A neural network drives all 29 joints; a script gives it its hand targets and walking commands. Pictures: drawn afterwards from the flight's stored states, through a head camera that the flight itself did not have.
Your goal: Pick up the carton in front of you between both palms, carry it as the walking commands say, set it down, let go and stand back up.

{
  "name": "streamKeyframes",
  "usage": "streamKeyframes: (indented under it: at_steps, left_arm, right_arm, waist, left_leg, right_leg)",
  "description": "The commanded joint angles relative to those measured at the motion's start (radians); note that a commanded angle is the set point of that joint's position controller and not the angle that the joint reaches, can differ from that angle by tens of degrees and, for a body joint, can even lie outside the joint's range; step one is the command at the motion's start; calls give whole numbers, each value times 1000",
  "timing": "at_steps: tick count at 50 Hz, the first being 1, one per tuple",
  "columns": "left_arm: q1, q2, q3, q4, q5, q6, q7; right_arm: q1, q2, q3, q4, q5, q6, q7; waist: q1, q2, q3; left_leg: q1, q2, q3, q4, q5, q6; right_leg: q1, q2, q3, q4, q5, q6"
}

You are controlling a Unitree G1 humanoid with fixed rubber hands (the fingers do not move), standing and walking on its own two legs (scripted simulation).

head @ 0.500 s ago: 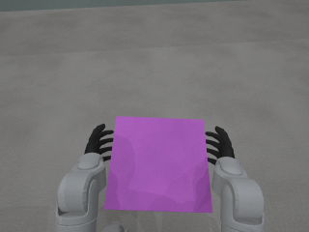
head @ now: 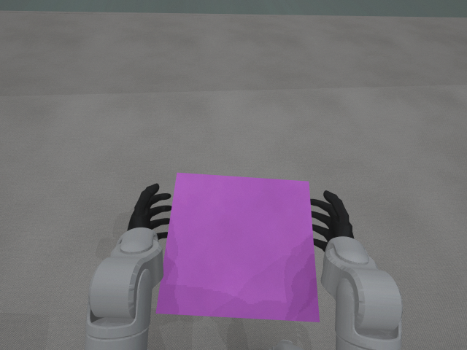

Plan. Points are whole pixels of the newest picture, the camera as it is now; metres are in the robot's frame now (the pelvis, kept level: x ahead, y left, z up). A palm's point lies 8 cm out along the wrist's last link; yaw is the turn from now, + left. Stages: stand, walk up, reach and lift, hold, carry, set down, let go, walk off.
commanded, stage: carry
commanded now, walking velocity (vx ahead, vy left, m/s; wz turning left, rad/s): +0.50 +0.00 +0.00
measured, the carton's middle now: (235, 255) +0.29 +0.00 -0.01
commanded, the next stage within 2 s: none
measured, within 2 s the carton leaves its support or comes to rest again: neither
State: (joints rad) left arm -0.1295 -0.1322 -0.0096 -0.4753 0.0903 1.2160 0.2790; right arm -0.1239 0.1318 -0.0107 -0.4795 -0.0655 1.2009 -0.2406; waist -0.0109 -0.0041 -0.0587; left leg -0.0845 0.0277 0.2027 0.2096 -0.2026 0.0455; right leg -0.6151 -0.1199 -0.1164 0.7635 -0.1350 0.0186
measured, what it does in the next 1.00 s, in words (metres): walks ahead: right foot, then left foot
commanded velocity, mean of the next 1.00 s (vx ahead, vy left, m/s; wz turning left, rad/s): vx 0.36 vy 0.00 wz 0.00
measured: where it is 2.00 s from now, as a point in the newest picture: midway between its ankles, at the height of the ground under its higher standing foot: (226, 238)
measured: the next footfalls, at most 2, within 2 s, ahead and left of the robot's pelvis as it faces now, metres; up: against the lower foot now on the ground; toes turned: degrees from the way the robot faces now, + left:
right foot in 0.18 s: +0.33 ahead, -0.13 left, +0.00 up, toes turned -10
left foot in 0.70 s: +0.71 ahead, +0.10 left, +0.00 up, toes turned +12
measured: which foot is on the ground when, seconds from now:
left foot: down 0.00-0.22, up 0.24-0.68, down 0.70-1.00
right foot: up 0.00-0.16, down 0.18-0.72, up 0.74-1.00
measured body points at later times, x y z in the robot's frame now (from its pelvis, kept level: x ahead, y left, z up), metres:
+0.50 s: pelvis +0.33 -0.05 +0.00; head +0.35 -0.07 +0.45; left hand +0.60 +0.11 +0.08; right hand +0.61 -0.18 +0.08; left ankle +0.40 +0.12 -0.69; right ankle +0.29 -0.12 -0.75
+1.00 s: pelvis +0.64 +0.01 +0.00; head +0.67 +0.03 +0.45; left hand +0.92 +0.16 +0.08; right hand +0.92 -0.13 +0.10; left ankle +0.62 +0.09 -0.75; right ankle +0.72 -0.13 -0.71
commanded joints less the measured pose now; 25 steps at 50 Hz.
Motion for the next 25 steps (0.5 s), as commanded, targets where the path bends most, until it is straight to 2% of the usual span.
streamKeyframes:
  at_steps: [1, 5, 6, 7, 8, 9, 10, 11, 12, 13, 14, 15, 16, 17, 22, 25]
  left_arm:
    - [-311, -923, -492, -105, -300, -14, -194]
    - [-329, -857, -476, -93, -308, 19, -188]
    - [-333, -848, -470, -89, -309, 23, -188]
    - [-330, -842, -463, -84, -310, 26, -188]
    - [-325, -841, -455, -75, -310, 26, -188]
    - [-316, -842, -446, -66, -307, 25, -189]
    - [-304, -832, -431, -61, -300, 24, -190]
    - [-314, -841, -431, -35, -305, 15, -192]
    - [-318, -886, -437, -56, -313, 6, -201]
    - [-333, -937, -443, -74, -322, -9, -211]
    - [-362, -986, -444, -86, -321, -25, -222]
    - [-383, -1026, -455, -94, -325, -39, -233]
    - [-393, -1052, -462, -98, -329, -53, -241]
    - [-388, -1067, -467, -98, -331, -64, -249]
    - [-321, -1030, -470, -90, -327, -83, -266]
    - [-304, -966, -463, -116, -322, -76, -253]
  right_arm:
    - [-273, 889, 451, -81, 278, 4, 191]
    - [-272, 829, 438, -59, 260, 29, 169]
    - [-280, 824, 439, -59, 258, 32, 165]
    - [-291, 821, 441, -62, 259, 35, 162]
    - [-300, 821, 446, -66, 261, 38, 159]
    - [-301, 819, 451, -67, 263, 40, 157]
    - [-315, 818, 457, -74, 265, 43, 156]
    - [-314, 830, 468, -94, 265, 44, 158]
    - [-326, 870, 488, -74, 278, 36, 164]
    - [-326, 925, 499, -71, 285, 24, 174]
    - [-342, 981, 507, -68, 293, 7, 186]
    - [-344, 1025, 514, -57, 296, -8, 195]
    - [-344, 1059, 522, -51, 296, -23, 201]
    - [-329, 1077, 523, -43, 289, -37, 203]
    - [-263, 1062, 526, -42, 249, -70, 189]
    - [-267, 1006, 529, -81, 258, -59, 177]
  waist:
    - [-9, 135, -167]
    - [-8, 158, -83]
    - [-5, 167, -88]
    - [3, 175, -115]
    - [20, 155, -159]
    - [32, 100, -223]
    - [47, -60, -306]
    - [40, -367, -374]
    - [35, -261, -358]
    - [35, -190, -354]
    - [30, -76, -342]
    - [26, -33, -333]
    - [24, -54, -334]
    - [25, -87, -339]
    - [24, -130, -269]
    - [26, -130, -201]
  left_leg:
    - [215, 221, -106, -61, 327, 81]
    - [211, 220, -67, -34, 406, 56]
    - [211, 221, -52, 7, 473, 45]
    - [202, 215, -29, 82, 566, 30]
    - [163, 184, 26, 219, 624, 4]
    - [45, 142, 45, 412, 555, -19]
    - [-133, 86, 45, 689, 300, -52]
    - [-464, -61, -50, 979, -179, -87]
    - [-542, -15, -177, 1119, -263, -59]
    - [-559, 28, -209, 1151, -237, -30]
    - [-554, 74, -219, 1096, -180, -19]
    - [-541, 102, -219, 1015, -125, -18]
    - [-509, 106, -202, 961, -88, -22]
    - [-498, 100, -182, 921, -62, -28]
    - [-562, 92, -103, 667, 25, -70]
    - [-574, 83, -68, 507, 96, -75]
  right_leg:
    - [-40, 19, -51, -132, 80, 2]
    - [29, 43, -92, -257, 118, -30]
    - [81, 51, -103, -272, 113, -42]
    - [173, 78, -126, -282, 92, -49]
    - [324, 125, -174, -326, 74, -51]
    - [537, 115, -146, -329, 15, -56]
    - [714, -101, 167, -408, -130, -100]
    - [933, -313, 619, -535, -128, -249]
    - [910, -325, 584, -544, 63, -258]
    - [861, -281, 462, -498, 202, -237]
    - [803, -254, 358, -478, 273, -195]
    - [756, -232, 290, -494, 264, -160]
    - [723, -212, 237, -517, 223, -135]
    - [712, -199, 200, -535, 204, -131]
    - [722, -167, 91, -590, 189, -160]
    - [734, -139, 40, -597, 225, -154]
